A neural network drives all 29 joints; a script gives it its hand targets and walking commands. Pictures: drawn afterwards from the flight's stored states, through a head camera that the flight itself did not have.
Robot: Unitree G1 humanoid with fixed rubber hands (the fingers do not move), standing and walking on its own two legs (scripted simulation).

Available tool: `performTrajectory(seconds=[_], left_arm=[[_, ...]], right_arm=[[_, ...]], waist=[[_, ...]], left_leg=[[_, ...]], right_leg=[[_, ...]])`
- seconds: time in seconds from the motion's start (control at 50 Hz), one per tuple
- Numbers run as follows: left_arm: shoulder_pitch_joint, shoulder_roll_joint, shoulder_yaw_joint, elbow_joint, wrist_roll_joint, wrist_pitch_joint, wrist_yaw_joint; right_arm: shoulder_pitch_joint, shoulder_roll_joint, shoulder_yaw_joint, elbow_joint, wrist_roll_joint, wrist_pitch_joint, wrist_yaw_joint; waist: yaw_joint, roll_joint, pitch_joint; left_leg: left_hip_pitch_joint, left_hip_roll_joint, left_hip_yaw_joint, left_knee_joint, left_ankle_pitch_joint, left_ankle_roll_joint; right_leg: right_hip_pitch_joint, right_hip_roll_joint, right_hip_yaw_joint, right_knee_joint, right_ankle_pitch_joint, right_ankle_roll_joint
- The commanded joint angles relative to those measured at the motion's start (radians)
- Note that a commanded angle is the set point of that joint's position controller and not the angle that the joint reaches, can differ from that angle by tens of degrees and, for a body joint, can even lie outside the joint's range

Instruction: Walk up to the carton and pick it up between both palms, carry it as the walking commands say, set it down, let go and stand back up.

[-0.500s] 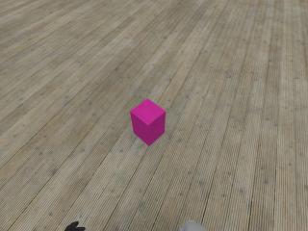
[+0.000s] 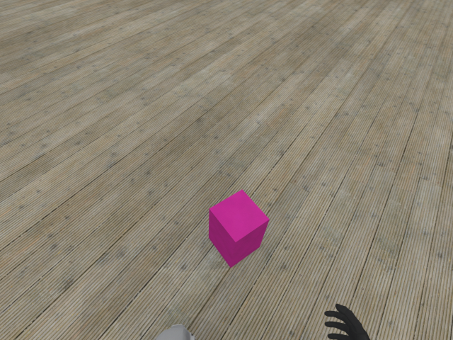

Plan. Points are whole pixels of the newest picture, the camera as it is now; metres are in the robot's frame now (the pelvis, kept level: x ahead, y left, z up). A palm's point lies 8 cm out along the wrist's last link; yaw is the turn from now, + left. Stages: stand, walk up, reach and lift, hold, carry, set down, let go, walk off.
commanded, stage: walk up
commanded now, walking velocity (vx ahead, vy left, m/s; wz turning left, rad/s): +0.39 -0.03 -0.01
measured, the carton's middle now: (236, 229) +0.65 -0.01 -0.62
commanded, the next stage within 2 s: none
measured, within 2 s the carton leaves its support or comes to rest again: neither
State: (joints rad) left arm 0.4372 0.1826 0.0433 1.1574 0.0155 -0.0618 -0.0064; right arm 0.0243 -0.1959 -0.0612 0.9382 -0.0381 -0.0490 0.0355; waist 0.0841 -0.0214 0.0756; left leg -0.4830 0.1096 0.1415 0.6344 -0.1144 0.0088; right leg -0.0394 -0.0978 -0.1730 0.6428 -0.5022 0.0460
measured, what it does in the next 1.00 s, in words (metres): walks ahead: right foot, then left foot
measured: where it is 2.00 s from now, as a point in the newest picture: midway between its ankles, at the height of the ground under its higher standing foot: outside the picture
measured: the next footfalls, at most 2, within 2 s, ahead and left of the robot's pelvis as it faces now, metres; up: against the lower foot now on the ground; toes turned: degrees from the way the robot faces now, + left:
right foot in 0.30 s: +0.21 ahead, -0.15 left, +0.00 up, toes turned -10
left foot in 0.62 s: +0.29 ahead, +0.09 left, +0.00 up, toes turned +5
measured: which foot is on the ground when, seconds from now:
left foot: down 0.00-0.34, up 0.36-0.60, down 0.62-1.00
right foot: down 0.00-0.00, up 0.02-0.28, down 0.30-1.00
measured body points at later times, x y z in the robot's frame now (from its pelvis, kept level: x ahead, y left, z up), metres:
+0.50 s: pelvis +0.16 -0.04 +0.02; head +0.17 -0.06 +0.47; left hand +0.24 +0.20 -0.12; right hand +0.16 -0.27 -0.15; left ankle +0.16 +0.10 -0.67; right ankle +0.17 -0.14 -0.71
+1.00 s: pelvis +0.24 -0.02 +0.03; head +0.26 -0.01 +0.48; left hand +0.23 +0.20 -0.13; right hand +0.30 -0.24 -0.12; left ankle +0.25 +0.09 -0.71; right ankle +0.17 -0.14 -0.71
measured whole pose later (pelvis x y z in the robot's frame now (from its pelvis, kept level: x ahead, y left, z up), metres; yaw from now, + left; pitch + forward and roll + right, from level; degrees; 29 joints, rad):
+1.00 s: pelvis +0.24 -0.02 +0.03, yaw -2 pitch -1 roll +0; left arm 0.24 0.14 0.02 1.20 0.01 -0.01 0.04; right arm 0.12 -0.13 -0.03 1.14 0.00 -0.01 -0.04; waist 0.02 -0.01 0.06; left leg -0.16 0.03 0.13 0.39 -0.20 0.02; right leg -0.03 -0.06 -0.13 0.33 -0.28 0.03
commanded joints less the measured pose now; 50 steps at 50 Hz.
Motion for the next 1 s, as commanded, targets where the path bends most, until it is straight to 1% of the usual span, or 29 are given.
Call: performTrajectory(seconds=[0.0, 0.04, 0.08, 0.1, 0.16, 0.2, 0.24, 0.26, 0.28, 0.3, 0.32, 0.34, 0.38, 0.42, 0.46, 0.48, 0.5, 0.52, 0.54, 0.56, 0.58, 0.6, 0.62, 0.64, 0.66, 0.68, 0.76, 0.9, 0.98], left_arm=[[-0.079, 0.108, 0.018, -0.139, -0.002, -0.014, 0.010], [-0.130, 0.084, 0.022, -0.144, 0.001, -0.011, 0.002], [-0.089, 0.047, 0.016, -0.120, 0.015, 0.013, 0.001], [-0.070, 0.046, 0.015, -0.114, 0.015, 0.023, 0.003], [-0.107, 0.030, 0.007, -0.132, 0.009, 0.043, 0.004], [-0.137, 0.034, 0.008, -0.147, 0.008, 0.041, -0.003], [-0.113, 0.040, 0.012, -0.136, 0.013, 0.037, -0.008], [-0.087, 0.061, 0.020, -0.122, 0.021, 0.031, -0.008], [-0.043, 0.110, 0.033, -0.110, 0.028, 0.027, -0.006], [0.008, 0.194, 0.052, -0.103, 0.040, 0.024, 0.001], [0.021, 0.265, 0.069, -0.108, 0.041, 0.028, 0.009], [-0.031, 0.237, 0.072, -0.100, 0.027, 0.042, 0.021], [-0.125, 0.148, 0.051, -0.129, 0.022, 0.027, 0.025], [-0.171, 0.116, 0.041, -0.133, 0.015, 0.015, 0.029], [-0.196, 0.120, 0.035, -0.143, 0.010, 0.004, 0.027], [-0.230, 0.080, 0.008, -0.141, 0.006, 0.006, 0.036], [-0.230, 0.090, 0.002, -0.135, -0.007, 0.008, 0.037], [-0.218, 0.099, 0.006, -0.131, -0.008, 0.010, 0.035], [-0.221, 0.103, 0.003, -0.124, -0.009, 0.013, 0.034], [-0.232, 0.104, 0.001, -0.121, -0.017, 0.020, 0.034], [-0.222, 0.087, 0.003, -0.119, -0.031, 0.029, 0.033], [-0.193, 0.060, 0.000, -0.113, -0.043, 0.042, 0.034], [-0.174, 0.040, -0.006, -0.092, -0.044, 0.056, 0.039], [-0.159, 0.022, -0.010, -0.075, -0.041, 0.068, 0.042], [-0.173, 0.027, -0.012, -0.063, -0.032, 0.072, 0.044], [-0.169, 0.041, -0.017, -0.056, -0.024, 0.069, 0.041], [-0.127, 0.049, -0.007, 0.005, -0.013, 0.044, 0.047], [-0.124, 0.026, -0.011, 0.035, -0.009, 0.041, 0.055], [-0.115, 0.029, -0.011, 0.039, -0.007, 0.043, 0.059]], right_arm=[[0.490, -0.274, -0.054, 0.077, 0.017, -0.007, -0.043], [0.312, -0.199, -0.041, 0.053, 0.008, -0.020, -0.042], [0.227, -0.150, -0.031, 0.036, 0.015, -0.027, -0.043], [0.212, -0.132, -0.028, 0.031, 0.013, -0.026, -0.041], [0.185, -0.117, -0.028, 0.020, 0.003, -0.014, -0.039], [0.190, -0.130, -0.033, 0.029, -0.001, -0.005, -0.035], [0.190, -0.140, -0.038, 0.039, 0.011, 0.007, -0.030], [0.190, -0.124, -0.032, 0.041, 0.018, 0.013, -0.026], [0.188, -0.097, -0.022, 0.031, 0.024, 0.015, -0.020], [0.168, -0.036, -0.006, 0.004, 0.025, 0.018, -0.016], [0.168, -0.009, -0.001, -0.010, 0.014, 0.030, -0.024], [0.129, -0.067, -0.024, -0.015, 0.016, 0.039, -0.029], [0.145, -0.042, -0.025, 0.014, 0.008, 0.033, -0.022], [0.221, -0.012, -0.026, 0.049, 0.014, 0.032, -0.023], [0.254, 0.008, -0.012, 0.053, 0.018, 0.042, -0.028], [0.264, 0.018, -0.003, 0.071, 0.020, 0.050, -0.043], [0.279, -0.001, -0.002, 0.091, 0.026, 0.055, -0.055], [0.296, -0.004, -0.005, 0.097, 0.020, 0.057, -0.059], [0.320, 0.001, -0.005, 0.108, 0.018, 0.057, -0.061], [0.355, 0.009, -0.001, 0.126, 0.021, 0.053, -0.062], [0.350, -0.032, -0.005, 0.131, 0.023, 0.049, -0.063], [0.283, -0.080, -0.007, 0.112, 0.031, 0.044, -0.063], [0.226, -0.095, -0.002, 0.100, 0.033, 0.044, -0.063], [0.188, -0.087, 0.005, 0.105, 0.034, 0.053, -0.061], [0.155, -0.081, 0.008, 0.103, 0.031, 0.059, -0.062], [0.141, -0.050, 0.020, 0.113, 0.035, 0.059, -0.063], [0.173, -0.038, 0.019, 0.158, 0.038, 0.034, -0.076], [0.165, -0.023, 0.019, 0.185, 0.042, 0.033, -0.074], [0.168, -0.026, 0.020, 0.192, 0.040, 0.032, -0.074]], waist=[[-0.239, 0.258, -0.278], [-0.182, 0.193, -0.181], [-0.117, 0.240, -0.158], [-0.104, 0.244, -0.155], [-0.083, 0.245, -0.132], [-0.079, 0.236, -0.127], [-0.051, 0.189, -0.133], [-0.032, 0.133, -0.144], [-0.003, 0.030, -0.157], [0.043, -0.248, -0.156], [0.067, -0.376, -0.120], [0.063, -0.282, -0.043], [0.007, -0.221, 0.003], [-0.046, -0.203, -0.019], [-0.075, -0.188, -0.031], [-0.104, -0.121, 0.001], [-0.109, -0.132, 0.018], [-0.103, -0.136, -0.011], [-0.116, -0.119, -0.051], [-0.139, -0.091, -0.099], [-0.140, 0.011, -0.140], [-0.107, 0.122, -0.157], [-0.083, 0.164, -0.139], [-0.079, 0.201, -0.082], [-0.089, 0.229, -0.010], [-0.088, 0.216, 0.006], [-0.085, 0.099, -0.092], [-0.080, 0.020, -0.068], [-0.076, 0.009, -0.061]], left_leg=[[0.692, 0.405, -0.573, -0.334, 0.159, 0.222], [0.495, 0.333, -0.407, -0.307, 0.233, 0.184], [0.367, 0.268, -0.255, -0.314, 0.299, 0.135], [0.318, 0.254, -0.213, -0.320, 0.314, 0.124], [0.243, 0.223, -0.145, -0.318, 0.265, 0.120], [0.231, 0.209, -0.136, -0.324, 0.126, 0.105], [0.161, 0.195, -0.128, -0.292, -0.041, 0.087], [0.087, 0.165, -0.116, -0.244, -0.156, 0.064], [-0.015, 0.110, -0.075, -0.157, -0.277, 0.035], [-0.146, -0.017, 0.042, 0.056, -0.428, -0.017], [-0.235, -0.050, 0.008, 0.290, -0.543, -0.037], [-0.220, 0.008, -0.085, 0.387, -0.492, -0.039], [-0.184, 0.027, -0.092, 0.390, -0.406, -0.047], [-0.093, 0.032, -0.089, 0.348, -0.353, -0.052], [-0.011, 0.019, -0.066, 0.276, -0.291, -0.049], [0.086, 0.010, -0.082, 0.154, -0.265, -0.052], [0.097, -0.031, -0.070, 0.083, -0.264, -0.051], [0.110, -0.051, -0.056, 0.010, -0.227, -0.045], [0.185, -0.057, -0.040, -0.088, -0.136, -0.037], [0.300, -0.046, -0.045, -0.200, 0.056, -0.030], [0.387, 0.018, -0.116, -0.220, 0.290, -0.010], [0.378, 0.085, -0.170, -0.228, 0.417, 0.010], [0.330, 0.118, -0.215, -0.266, 0.369, 0.033], [0.241, 0.108, -0.237, -0.304, 0.138, 0.052], [0.191, 0.088, -0.230, -0.324, 0.009, 0.049], [0.187, 0.067, -0.212, -0.345, -0.023, 0.038], [0.388, 0.037, -0.154, -0.275, 0.312, 0.030], [0.402, 0.021, -0.119, -0.296, 0.257, 0.019], [0.401, 0.019, -0.109, -0.305, 0.268, 0.019]], right_leg=[[-0.604, 0.022, 0.153, 0.676, -0.056, -0.035], [-0.576, -0.028, 0.172, 0.646, 0.066, -0.041], [-0.484, -0.064, 0.176, 0.507, 0.073, -0.041], [-0.440, -0.060, 0.155, 0.436, 0.069, -0.039], [-0.359, -0.044, 0.103, 0.226, 0.056, -0.026], [-0.310, -0.022, 0.072, 0.108, 0.145, -0.027], [-0.161, 0.005, 0.036, -0.026, 0.295, -0.032], [-0.044, 0.018, 0.046, -0.063, 0.325, -0.041], [0.071, -0.032, 0.113, -0.128, 0.260, -0.067], [0.130, -0.227, 0.348, -0.322, 0.075, -0.116], [0.079, -0.390, 0.574, -0.504, -0.083, -0.188], [-0.014, -0.378, 0.543, -0.500, -0.111, -0.221], [-0.055, -0.303, 0.427, -0.478, 0.125, -0.199], [-0.075, -0.246, 0.294, -0.421, 0.455, -0.193], [-0.117, -0.203, 0.210, -0.404, 0.520, -0.195], [-0.174, -0.180, 0.148, -0.336, 0.834, -0.181], [-0.134, -0.167, 0.138, -0.249, 1.098, -0.170], [-0.092, -0.161, 0.136, -0.209, 1.133, -0.169], [-0.090, -0.156, 0.131, -0.188, 1.080, -0.159], [-0.120, -0.138, 0.119, -0.189, 0.925, -0.128], [-0.160, -0.086, 0.102, -0.188, 0.638, -0.086], [-0.154, -0.016, 0.071, -0.191, 0.404, -0.053], [-0.141, 0.015, 0.088, -0.211, 0.243, -0.043], [-0.129, 0.029, 0.116, -0.251, 0.210, -0.042], [-0.125, 0.017, 0.123, -0.266, 0.238, -0.049], [-0.101, -0.008, 0.127, -0.273, 0.277, -0.052], [-0.075, -0.033, 0.137, -0.321, 0.434, -0.043], [-0.039, -0.041, 0.124, -0.366, 0.510, -0.040], [-0.023, -0.043, 0.121, -0.370, 0.538, -0.037]])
